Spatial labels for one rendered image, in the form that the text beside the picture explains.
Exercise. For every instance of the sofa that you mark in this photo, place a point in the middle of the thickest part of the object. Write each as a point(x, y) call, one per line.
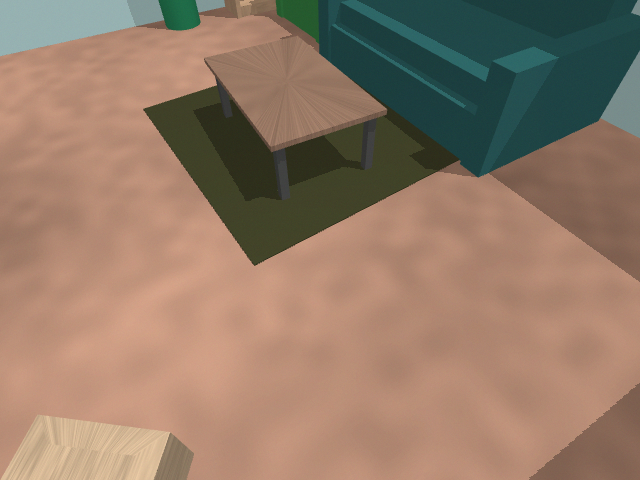
point(489, 80)

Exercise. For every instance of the armchair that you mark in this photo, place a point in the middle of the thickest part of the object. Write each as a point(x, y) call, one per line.
point(302, 13)

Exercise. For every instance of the coffee table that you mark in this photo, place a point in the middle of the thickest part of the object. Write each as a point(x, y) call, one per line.
point(290, 93)

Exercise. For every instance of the bookshelf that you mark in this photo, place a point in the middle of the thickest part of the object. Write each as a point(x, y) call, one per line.
point(242, 8)

